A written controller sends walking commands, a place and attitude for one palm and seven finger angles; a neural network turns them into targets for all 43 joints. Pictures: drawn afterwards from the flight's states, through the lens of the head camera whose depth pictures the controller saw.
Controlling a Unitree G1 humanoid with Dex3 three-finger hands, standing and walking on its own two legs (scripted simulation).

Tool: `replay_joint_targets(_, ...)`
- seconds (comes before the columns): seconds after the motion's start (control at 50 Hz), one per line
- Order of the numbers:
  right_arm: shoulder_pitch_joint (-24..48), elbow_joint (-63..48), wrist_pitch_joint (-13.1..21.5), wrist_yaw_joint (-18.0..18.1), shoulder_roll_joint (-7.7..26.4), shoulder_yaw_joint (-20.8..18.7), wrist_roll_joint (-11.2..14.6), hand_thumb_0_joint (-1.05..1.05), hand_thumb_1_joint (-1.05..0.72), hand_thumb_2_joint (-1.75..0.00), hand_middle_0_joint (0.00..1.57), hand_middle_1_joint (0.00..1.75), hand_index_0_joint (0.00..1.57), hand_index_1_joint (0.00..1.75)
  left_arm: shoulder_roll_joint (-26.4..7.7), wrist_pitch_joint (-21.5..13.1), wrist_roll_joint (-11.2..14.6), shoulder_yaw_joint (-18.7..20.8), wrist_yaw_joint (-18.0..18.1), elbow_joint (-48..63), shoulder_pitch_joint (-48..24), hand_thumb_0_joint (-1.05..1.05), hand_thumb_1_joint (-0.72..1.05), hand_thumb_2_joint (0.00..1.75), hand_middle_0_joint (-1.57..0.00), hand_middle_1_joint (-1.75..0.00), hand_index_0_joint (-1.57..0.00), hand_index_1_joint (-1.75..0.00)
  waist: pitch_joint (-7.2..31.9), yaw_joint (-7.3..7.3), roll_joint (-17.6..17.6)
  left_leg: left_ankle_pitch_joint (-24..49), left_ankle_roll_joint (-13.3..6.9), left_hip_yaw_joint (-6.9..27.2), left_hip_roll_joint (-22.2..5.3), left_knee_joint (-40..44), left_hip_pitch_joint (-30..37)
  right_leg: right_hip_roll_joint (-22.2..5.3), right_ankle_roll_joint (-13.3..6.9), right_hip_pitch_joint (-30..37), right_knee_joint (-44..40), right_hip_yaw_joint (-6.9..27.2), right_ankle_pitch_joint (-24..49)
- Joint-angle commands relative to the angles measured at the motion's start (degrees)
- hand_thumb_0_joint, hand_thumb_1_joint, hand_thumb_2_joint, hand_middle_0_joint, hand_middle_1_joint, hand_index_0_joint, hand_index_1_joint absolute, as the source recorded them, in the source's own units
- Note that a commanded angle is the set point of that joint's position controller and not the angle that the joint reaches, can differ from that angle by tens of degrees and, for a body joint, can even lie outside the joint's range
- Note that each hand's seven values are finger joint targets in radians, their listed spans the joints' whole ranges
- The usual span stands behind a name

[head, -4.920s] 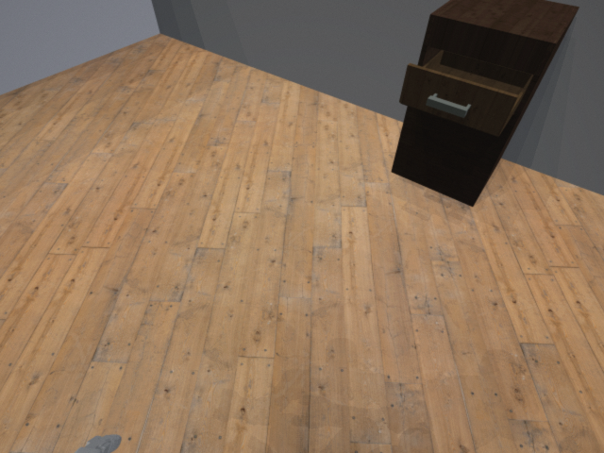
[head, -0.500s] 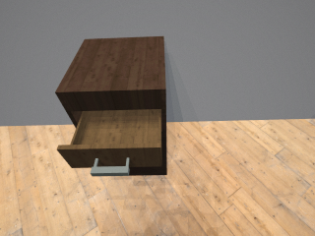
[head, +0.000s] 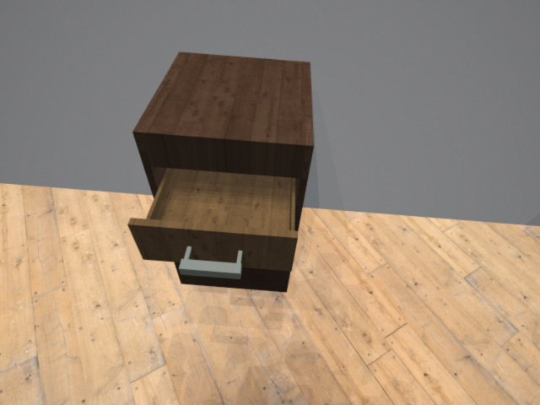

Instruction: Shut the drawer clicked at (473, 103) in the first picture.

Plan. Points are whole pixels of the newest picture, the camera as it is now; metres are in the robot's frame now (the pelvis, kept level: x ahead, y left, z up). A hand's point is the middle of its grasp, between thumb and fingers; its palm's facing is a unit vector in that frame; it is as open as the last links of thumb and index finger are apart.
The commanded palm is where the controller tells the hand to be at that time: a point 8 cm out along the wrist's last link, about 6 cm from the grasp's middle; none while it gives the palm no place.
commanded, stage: come to a stop and stand still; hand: left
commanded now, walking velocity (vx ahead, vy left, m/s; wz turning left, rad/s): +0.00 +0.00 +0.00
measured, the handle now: (212, 260) +0.46 +0.17 -0.20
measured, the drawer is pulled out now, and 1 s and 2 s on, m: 0.19 0.19 0.19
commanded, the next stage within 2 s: look again from close up in 0.60 s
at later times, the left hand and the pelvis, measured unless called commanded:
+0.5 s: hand out of the picture -0.05 +0.13 -0.17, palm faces +0.03 -0.99 -0.15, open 7.4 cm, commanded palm none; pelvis -0.04 -0.02 +0.00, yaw -1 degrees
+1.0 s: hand out of the picture +0.00 +0.18 -0.18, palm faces +0.02 -0.98 -0.21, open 7.4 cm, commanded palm none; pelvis -0.02 +0.01 -0.01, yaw +0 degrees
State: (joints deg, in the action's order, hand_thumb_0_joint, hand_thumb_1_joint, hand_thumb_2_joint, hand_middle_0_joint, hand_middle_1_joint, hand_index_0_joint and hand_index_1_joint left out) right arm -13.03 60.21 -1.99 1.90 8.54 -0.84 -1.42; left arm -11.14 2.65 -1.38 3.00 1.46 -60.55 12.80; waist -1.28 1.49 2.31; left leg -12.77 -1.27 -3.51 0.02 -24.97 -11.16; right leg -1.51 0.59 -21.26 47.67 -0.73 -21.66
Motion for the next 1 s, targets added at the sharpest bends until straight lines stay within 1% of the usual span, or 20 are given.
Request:
replay_joint_targets(0.0,-1.0,-1.7,2.0,0.3,8.3,-1.8,0.4,0.00,-0.90,-0.90,0.20,0.30,0.20,0.30,-1.1,-1.5,0.5,-1.1,0.3,1.1,2.5,0.00,0.90,0.90,-0.20,-0.30,-0.20,-0.30,-0.7,-1.49,-9.4,9.2,-7.4,11.3,-12.9,10.2,2.4,-1.0,0.8,2.5,-12.0,-0.6,-2.6)
replay_joint_targets(0.04,-2.5,-0.4,2.2,0.2,8.0,-1.7,0.9,0.00,-0.90,-0.90,0.20,0.30,0.20,0.30,-1.2,-2.3,0.7,-1.5,0.7,-1.0,6.4,0.00,0.90,0.90,-0.20,-0.30,-0.20,-0.30,1.9,-0.49,-7.2,14.9,-5.2,9.6,-10.6,5.3,4.3,-1.0,0.8,9.2,-26.1,-0.6,8.8)
replay_joint_targets(0.06,-3.1,0.0,2.5,0.1,6.6,-1.5,1.5,0.00,-0.90,-0.90,0.20,0.30,0.20,0.30,-3.0,-2.9,0.7,-1.5,1.0,-1.9,6.8,0.00,0.90,0.90,-0.20,-0.30,-0.20,-0.30,1.8,-1.21,-4.0,15.0,-2.8,8.3,-8.5,3.1,1.7,-3.2,-0.1,12.9,-29.8,3.6,15.8)
replay_joint_targets(0.08,-3.1,-0.2,2.7,0.0,5.6,-1.1,1.7,0.00,-0.90,-0.90,0.20,0.30,0.20,0.30,-4.0,-3.4,0.8,-1.7,1.1,-2.2,6.5,0.00,0.90,0.90,-0.20,-0.30,-0.20,-0.30,1.9,-2.21,-2.3,12.3,-0.7,6.4,-6.6,3.2,2.1,-6.6,-1.4,12.4,-29.0,6.2,21.2)
replay_joint_targets(0.1,-2.8,0.1,2.8,-0.2,5.1,-0.9,1.6,0.00,-0.90,-0.90,0.20,0.30,0.20,0.30,-4.0,-3.6,0.8,-1.9,1.1,-2.6,6.3,0.00,0.90,0.90,-0.20,-0.30,-0.20,-0.30,2.5,-2.45,-3.6,13.6,0.0,5.8,-5.7,3.5,4.3,-7.2,-2.3,11.1,-27.7,6.3,24.2)
replay_joint_targets(0.12,-2.6,0.8,2.4,-0.1,5.1,-0.7,1.3,0.00,-0.90,-0.90,0.20,0.30,0.20,0.30,-4.1,-4.1,0.9,-1.8,1.0,-3.2,5.7,0.00,0.90,0.90,-0.20,-0.30,-0.20,-0.30,3.1,-2.67,3.6,12.3,0.7,4.9,-5.8,2.8,5.3,-6.3,-2.5,10.5,-27.6,6.8,25.3)
replay_joint_targets(0.16,-2.7,1.7,2.0,-0.2,5.5,-0.7,1.3,0.00,-0.90,-0.90,0.20,0.30,0.20,0.30,-3.3,-4.1,0.9,-2.2,1.0,-3.5,4.8,0.00,0.90,0.90,-0.20,-0.30,-0.20,-0.30,0.2,-3.04,6.2,6.5,1.1,4.1,-5.5,4.3,5.5,-6.3,-2.5,7.6,-30.0,6.9,18.6)
replay_joint_targets(0.22,-2.9,3.2,1.8,-0.2,5.2,-0.2,1.1,0.00,-0.90,-0.90,0.20,0.30,0.20,0.30,-2.5,-3.6,1.1,-2.4,1.0,-3.9,5.5,0.00,0.90,0.90,-0.20,-0.30,-0.20,-0.30,-3.7,-2.55,0.8,2.3,0.9,4.9,-5.5,6.6,4.4,-5.0,-2.3,4.6,-32.5,7.3,5.1)
replay_joint_targets(0.26,-3.6,3.6,1.5,-0.3,5.2,-0.1,1.0,0.00,-0.90,-0.90,0.20,0.30,0.20,0.30,-2.8,-3.4,1.0,-2.3,0.9,-4.1,6.0,0.00,0.90,0.90,-0.20,-0.30,-0.20,-0.30,-5.4,-2.41,0.6,-0.8,0.9,4.9,-5.4,7.0,3.2,-4.5,-2.3,3.3,-33.7,7.4,0.1)
replay_joint_targets(0.42,-7.2,4.8,1.4,-0.2,3.5,0.0,0.5,0.00,-0.90,-0.90,0.20,0.30,0.20,0.30,-1.5,-3.1,1.0,-1.8,0.9,-4.0,7.6,0.00,0.90,0.90,-0.20,-0.30,-0.20,-0.30,-6.5,-2.02,-1.8,-4.4,1.0,5.0,-4.9,7.0,-0.1,-4.0,-2.6,1.8,-33.6,7.4,-4.7)
replay_joint_targets(0.66,-10.2,5.6,2.2,0.2,1.9,0.2,0.7,0.00,-0.90,-0.90,0.20,0.30,0.20,0.30,-0.2,-3.5,1.3,-2.1,1.0,-4.2,8.7,0.00,0.90,0.90,-0.20,-0.30,-0.20,-0.30,-5.1,-1.72,-2.5,-1.4,0.9,5.6,-5.6,6.7,-1.3,-3.5,-2.8,4.3,-31.9,6.5,1.1)
replay_joint_targets(0.68,-2.2,1.4,3.5,-0.8,3.9,0.4,0.7,0.00,-0.90,-0.90,0.20,0.30,0.20,0.30,-2.1,-5.5,-0.3,-2.7,2.8,-4.4,13.0,0.00,0.90,0.90,-0.20,-0.30,-0.20,-0.30,-6.8,1.50,-1.3,0.0,2.7,2.8,-5.0,-7.8,-7.9,-7.8,-1.2,6.2,-31.0,9.9,23.9)
replay_joint_targets(0.7,-7.3,-0.1,2.7,-1.2,1.1,0.2,0.7,0.00,-0.90,-0.90,0.20,0.30,0.20,0.30,-5.0,-5.8,0.2,-2.3,2.3,-1.5,9.4,0.00,0.90,0.90,-0.20,-0.30,-0.20,-0.30,-1.7,-3.45,0.1,-6.9,1.9,3.5,-3.3,-10.0,-5.6,-11.4,-4.5,4.8,-33.5,12.2,8.5)
replay_joint_targets(0.72,-9.5,0.4,2.5,-1.5,1.6,0.0,0.4,0.00,-0.90,-0.90,0.20,0.30,0.20,0.30,-4.7,-5.8,0.2,-2.2,2.0,0.2,6.6,0.00,0.90,0.90,-0.20,-0.30,-0.20,-0.30,-0.2,-4.39,-0.3,-5.8,1.6,2.8,-3.1,-11.1,-3.8,-9.8,-6.2,2.4,-33.4,10.5,-2.1)
replay_joint_targets(0.74,-11.3,0.5,2.6,-1.6,1.4,0.0,0.4,0.00,-0.90,-0.90,0.20,0.30,0.20,0.30,-4.2,-6.0,0.4,-2.0,1.9,1.2,5.5,0.00,0.90,0.90,-0.20,-0.30,-0.20,-0.30,0.6,-5.19,-0.2,-2.9,1.4,2.8,-2.8,-9.6,-2.9,-8.3,-6.8,2.1,-31.6,9.1,-1.6)
replay_joint_targets(0.78,-12.6,0.0,3.2,-1.5,1.5,0.6,0.3,0.00,-0.90,-0.90,0.20,0.30,0.20,0.30,-3.0,-5.9,0.6,-2.1,1.7,1.7,5.3,0.00,0.90,0.90,-0.20,-0.30,-0.20,-0.30,-0.1,-4.92,-3.2,-0.5,0.8,3.7,-3.4,-5.7,-1.3,-6.4,-6.6,1.0,-28.2,6.8,0.2)
replay_joint_targets(0.82,-11.4,-0.7,3.6,-1.2,2.8,0.8,0.3,0.00,-0.90,-0.90,0.20,0.30,0.20,0.30,-1.7,-4.9,0.6,-2.4,1.6,1.6,6.6,0.00,0.90,0.90,-0.20,-0.30,-0.20,-0.30,-3.9,-3.37,-7.3,-0.3,-0.4,7.0,-5.2,-1.0,-5.9,-3.0,-5.0,2.7,-24.5,4.6,0.1)
replay_joint_targets(0.86,-10.1,-1.4,3.7,-0.9,3.9,0.9,0.4,0.00,-0.90,-0.90,0.20,0.30,0.20,0.30,-1.3,-4.5,0.5,-2.5,1.3,1.2,8.3,0.00,0.90,0.90,-0.20,-0.30,-0.20,-0.30,-5.7,-2.10,-6.8,-3.3,-1.5,9.4,-6.1,2.4,-10.0,-1.7,-4.2,5.9,-22.9,3.1,1.8)
replay_joint_targets(0.92,-8.6,-1.9,3.7,-0.8,5.0,0.8,0.5,0.00,-0.90,-0.90,0.20,0.30,0.20,0.30,-1.0,-4.2,0.6,-2.9,1.1,1.2,9.4,0.00,0.90,0.90,-0.20,-0.30,-0.20,-0.30,-5.7,-1.37,-2.1,-5.1,-1.8,9.5,-5.9,4.0,-9.5,-1.9,-3.6,7.1,-23.0,3.2,3.5)
replay_joint_targets(0.98,-8.4,-1.0,4.0,-0.8,5.6,1.0,0.5,0.00,-0.90,-0.90,0.20,0.30,0.20,0.30,-1.5,-4.3,0.6,-2.9,1.0,1.5,9.2,0.00,0.90,0.90,-0.20,-0.30,-0.20,-0.30,-3.9,-1.40,-2.0,0.2,-2.0,9.1,-5.9,4.0,-6.5,-2.5,-3.1,8.2,-22.8,2.8,7.1)
